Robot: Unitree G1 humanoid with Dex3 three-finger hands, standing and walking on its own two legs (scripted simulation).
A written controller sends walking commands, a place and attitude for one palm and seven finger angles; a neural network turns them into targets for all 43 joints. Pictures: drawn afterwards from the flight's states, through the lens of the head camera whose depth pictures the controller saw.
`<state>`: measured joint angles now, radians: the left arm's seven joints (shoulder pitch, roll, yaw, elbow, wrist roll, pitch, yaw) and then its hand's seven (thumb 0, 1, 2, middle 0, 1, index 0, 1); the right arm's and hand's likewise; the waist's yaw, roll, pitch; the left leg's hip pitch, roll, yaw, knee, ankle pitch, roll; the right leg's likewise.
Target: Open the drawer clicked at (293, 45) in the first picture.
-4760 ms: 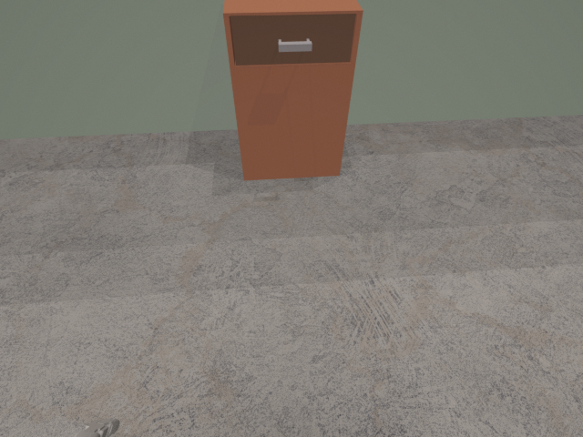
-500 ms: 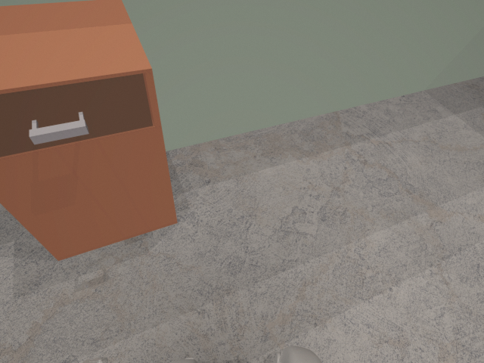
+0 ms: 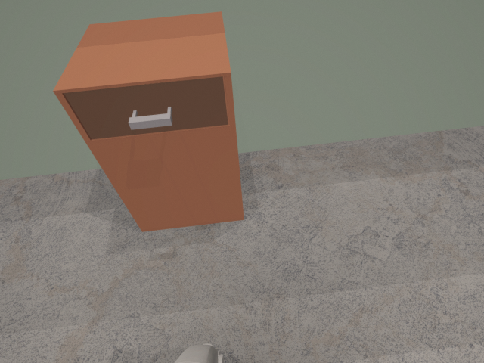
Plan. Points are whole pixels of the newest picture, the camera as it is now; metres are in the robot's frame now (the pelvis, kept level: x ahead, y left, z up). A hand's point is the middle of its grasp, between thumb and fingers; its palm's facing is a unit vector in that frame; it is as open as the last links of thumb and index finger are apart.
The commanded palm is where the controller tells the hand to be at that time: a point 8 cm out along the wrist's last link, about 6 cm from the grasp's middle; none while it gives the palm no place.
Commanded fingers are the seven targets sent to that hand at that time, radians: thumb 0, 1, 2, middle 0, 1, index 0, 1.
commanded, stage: turn to face it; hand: left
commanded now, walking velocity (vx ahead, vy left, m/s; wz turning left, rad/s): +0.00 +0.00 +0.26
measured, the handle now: (151, 116) +0.78 +0.32 -0.07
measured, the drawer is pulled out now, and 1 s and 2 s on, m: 0.00 0.00 0.00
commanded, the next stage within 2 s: take the last steps up to it in 0.06 s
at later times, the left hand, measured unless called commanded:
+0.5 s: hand out of the picture +0.03 +0.23 -0.16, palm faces +0.12 -0.97 -0.22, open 7.4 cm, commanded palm none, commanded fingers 0.00 0.90 0.90 -0.20 -0.30 -0.20 -0.30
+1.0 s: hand out of the picture +0.03 +0.19 -0.19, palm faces +0.26 -0.96 -0.11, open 7.4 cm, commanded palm none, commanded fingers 0.00 0.90 0.90 -0.20 -0.30 -0.20 -0.30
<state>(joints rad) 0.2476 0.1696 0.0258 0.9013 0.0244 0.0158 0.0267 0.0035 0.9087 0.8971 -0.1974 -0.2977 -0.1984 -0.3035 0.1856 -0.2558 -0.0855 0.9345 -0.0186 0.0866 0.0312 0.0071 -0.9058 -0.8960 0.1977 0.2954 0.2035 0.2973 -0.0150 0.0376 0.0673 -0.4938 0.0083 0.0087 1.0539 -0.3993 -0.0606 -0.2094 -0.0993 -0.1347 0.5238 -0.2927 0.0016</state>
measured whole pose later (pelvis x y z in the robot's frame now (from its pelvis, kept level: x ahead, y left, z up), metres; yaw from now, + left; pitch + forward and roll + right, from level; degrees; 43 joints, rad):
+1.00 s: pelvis +0.15 +0.07 -0.01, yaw +9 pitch -1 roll -2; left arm 0.46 0.10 0.03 1.16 0.02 -0.05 0.01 0.00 0.91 0.90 -0.20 -0.30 -0.20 -0.30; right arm 0.18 -0.18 -0.05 1.04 -0.03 -0.03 0.02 0.01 -0.92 -0.90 0.20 0.30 0.20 0.30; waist 0.04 0.00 0.05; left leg -0.38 0.09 0.12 0.56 -0.18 0.02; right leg -0.03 -0.06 -0.15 0.49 -0.42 0.03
